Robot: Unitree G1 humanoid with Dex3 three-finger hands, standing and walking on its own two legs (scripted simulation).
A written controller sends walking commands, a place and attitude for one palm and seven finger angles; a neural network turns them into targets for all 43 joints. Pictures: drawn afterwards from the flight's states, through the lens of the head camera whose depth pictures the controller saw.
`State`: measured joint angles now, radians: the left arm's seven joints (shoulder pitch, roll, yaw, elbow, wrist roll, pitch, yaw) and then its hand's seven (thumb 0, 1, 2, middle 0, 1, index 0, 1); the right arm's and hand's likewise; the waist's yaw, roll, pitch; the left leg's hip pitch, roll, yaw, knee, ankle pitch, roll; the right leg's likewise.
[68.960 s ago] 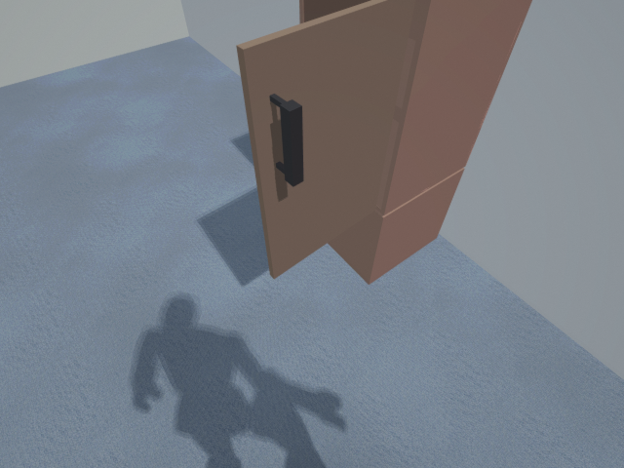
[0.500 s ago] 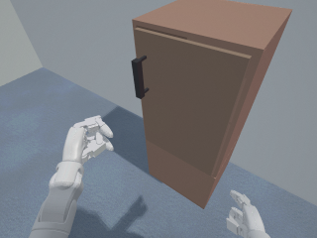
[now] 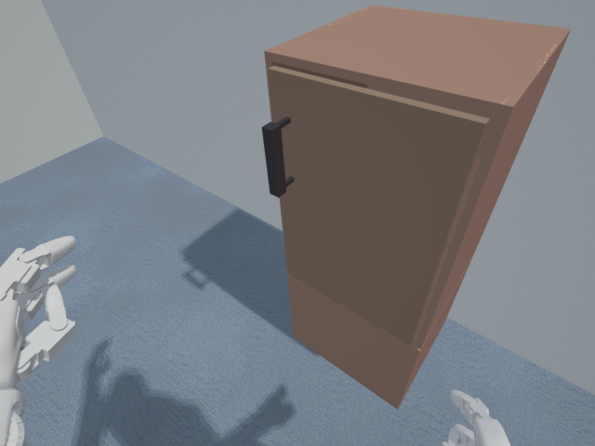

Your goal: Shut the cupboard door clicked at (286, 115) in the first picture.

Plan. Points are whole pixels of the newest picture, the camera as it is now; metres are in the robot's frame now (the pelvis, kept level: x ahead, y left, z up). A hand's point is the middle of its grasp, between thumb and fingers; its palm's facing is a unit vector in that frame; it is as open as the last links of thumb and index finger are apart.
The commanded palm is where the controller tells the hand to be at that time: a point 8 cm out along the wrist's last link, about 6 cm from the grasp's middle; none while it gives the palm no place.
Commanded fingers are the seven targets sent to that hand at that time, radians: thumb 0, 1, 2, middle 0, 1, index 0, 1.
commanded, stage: draw the hand back to the body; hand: left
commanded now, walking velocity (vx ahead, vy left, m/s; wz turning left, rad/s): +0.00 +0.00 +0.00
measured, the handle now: (281, 157) +0.63 +0.11 +0.08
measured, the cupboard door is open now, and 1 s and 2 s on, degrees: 0 0 0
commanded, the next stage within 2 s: step back with the hand held close in 0.36 s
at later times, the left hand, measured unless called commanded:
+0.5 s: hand (79, 321) +0.19 +0.25 +0.16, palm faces +0.46 -0.80 -0.40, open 7.4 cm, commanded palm +0.14 +0.29 +0.17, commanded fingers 0.00 0.90 0.90 -0.20 -0.30 -0.20 -0.30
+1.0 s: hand (39, 346) +0.16 +0.28 +0.16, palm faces +0.38 -0.79 -0.48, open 7.4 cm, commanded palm +0.10 +0.31 +0.17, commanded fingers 0.00 0.90 0.90 -0.20 -0.30 -0.20 -0.30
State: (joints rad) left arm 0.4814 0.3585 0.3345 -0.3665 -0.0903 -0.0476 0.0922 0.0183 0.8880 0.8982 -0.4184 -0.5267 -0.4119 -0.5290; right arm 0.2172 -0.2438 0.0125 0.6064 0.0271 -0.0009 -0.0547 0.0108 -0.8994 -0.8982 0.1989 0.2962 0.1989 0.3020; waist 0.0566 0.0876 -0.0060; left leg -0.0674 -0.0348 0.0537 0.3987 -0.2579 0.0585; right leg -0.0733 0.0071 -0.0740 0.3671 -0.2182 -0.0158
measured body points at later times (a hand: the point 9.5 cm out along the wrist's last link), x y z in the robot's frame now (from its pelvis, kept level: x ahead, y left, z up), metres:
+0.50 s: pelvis +0.00 -0.01 +0.00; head -0.02 -0.04 +0.45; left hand +0.16 +0.29 +0.18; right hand +0.19 -0.23 -0.09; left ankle -0.02 +0.07 -0.74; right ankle -0.01 -0.11 -0.74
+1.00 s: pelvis -0.05 +0.02 -0.01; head -0.04 +0.02 +0.44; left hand +0.13 +0.32 +0.19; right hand +0.13 -0.24 -0.08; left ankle -0.02 +0.07 -0.74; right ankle -0.01 -0.11 -0.74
